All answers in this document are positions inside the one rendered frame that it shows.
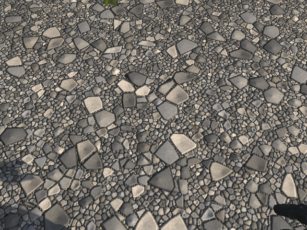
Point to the robot right hand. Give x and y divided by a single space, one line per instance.
292 211

